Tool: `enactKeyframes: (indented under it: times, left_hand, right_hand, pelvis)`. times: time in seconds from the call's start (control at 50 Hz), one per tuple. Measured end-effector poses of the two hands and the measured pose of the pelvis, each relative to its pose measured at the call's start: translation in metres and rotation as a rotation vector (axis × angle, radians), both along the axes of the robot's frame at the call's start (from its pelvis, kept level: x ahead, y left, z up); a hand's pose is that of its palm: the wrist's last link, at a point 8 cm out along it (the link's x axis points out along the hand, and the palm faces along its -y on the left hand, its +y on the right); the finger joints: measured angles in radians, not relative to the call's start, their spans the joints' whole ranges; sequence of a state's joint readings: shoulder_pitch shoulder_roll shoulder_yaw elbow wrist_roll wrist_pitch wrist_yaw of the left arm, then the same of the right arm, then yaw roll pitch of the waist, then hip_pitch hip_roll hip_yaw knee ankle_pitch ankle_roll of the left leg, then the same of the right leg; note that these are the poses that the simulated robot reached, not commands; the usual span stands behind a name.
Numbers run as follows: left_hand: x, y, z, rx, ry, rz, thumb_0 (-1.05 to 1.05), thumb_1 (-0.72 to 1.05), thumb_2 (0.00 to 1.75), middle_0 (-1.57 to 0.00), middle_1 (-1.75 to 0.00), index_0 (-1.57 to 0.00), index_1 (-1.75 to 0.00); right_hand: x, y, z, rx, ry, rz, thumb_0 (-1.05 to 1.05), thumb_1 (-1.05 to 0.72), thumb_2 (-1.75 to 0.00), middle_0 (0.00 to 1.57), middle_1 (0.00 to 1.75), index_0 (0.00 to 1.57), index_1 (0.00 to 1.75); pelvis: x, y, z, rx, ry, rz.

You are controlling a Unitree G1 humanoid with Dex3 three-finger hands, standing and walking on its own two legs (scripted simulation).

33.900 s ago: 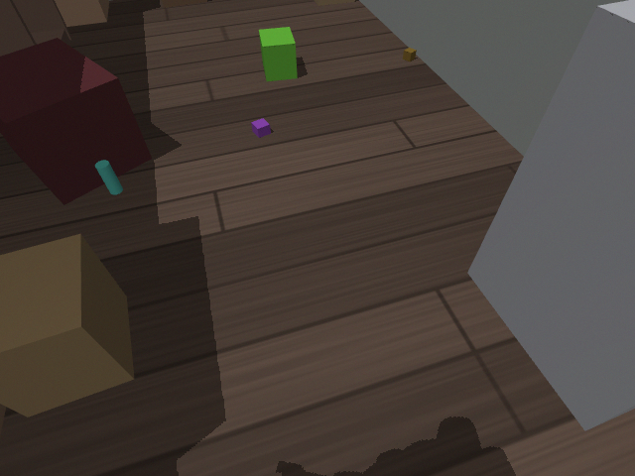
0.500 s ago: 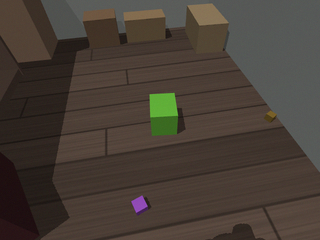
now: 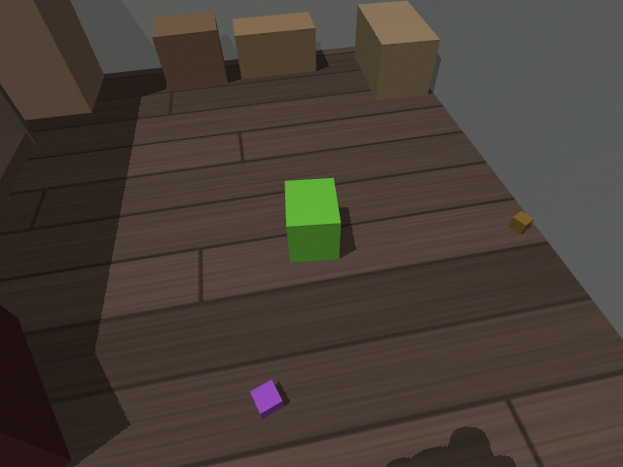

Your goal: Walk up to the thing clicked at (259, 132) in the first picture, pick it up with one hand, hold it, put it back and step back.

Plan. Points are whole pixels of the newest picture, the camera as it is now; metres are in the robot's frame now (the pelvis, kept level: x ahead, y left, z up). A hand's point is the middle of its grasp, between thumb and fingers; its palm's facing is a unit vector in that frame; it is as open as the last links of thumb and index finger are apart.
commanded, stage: stand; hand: left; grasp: from above
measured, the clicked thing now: (267, 399) +0.44 +0.17 -0.75
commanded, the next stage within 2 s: step back in 0.84 s
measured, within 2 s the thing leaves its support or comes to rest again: neither
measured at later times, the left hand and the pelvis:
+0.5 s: hand out of the picture +0.09 +0.25 -0.16, palm faces +0.01 -0.94 -0.34, open 7.4 cm; pelvis +0.01 +0.00 +0.00, yaw +0 degrees
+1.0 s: hand out of the picture +0.07 +0.27 -0.16, palm faces +0.01 -0.93 -0.37, open 7.4 cm; pelvis -0.02 +0.01 -0.01, yaw +0 degrees
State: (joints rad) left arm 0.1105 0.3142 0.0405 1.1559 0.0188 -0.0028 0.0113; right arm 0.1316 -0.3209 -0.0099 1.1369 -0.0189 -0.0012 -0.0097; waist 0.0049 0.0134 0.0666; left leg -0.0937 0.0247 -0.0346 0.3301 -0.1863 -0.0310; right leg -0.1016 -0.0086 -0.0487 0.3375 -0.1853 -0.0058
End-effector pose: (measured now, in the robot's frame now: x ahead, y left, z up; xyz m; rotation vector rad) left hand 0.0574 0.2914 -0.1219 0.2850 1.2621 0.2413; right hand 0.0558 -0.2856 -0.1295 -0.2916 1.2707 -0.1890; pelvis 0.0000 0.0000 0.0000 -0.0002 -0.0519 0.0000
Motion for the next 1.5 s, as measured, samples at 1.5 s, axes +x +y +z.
enactKeyframes:
  times: [1.5]
  left_hand:
    - [-0.046,0.069,-0.018,0.037,-0.045,-0.146,0.00,0.90,0.90,-0.20,-0.30,-0.20,-0.30]
  right_hand:
    - [-0.094,0.038,0.006,-0.085,-0.110,-0.033,0.00,-0.90,-0.89,0.21,0.30,0.20,0.30]
  pelvis:
    - [-0.115,0.060,-0.021,-0.008,0.013,-0.083]
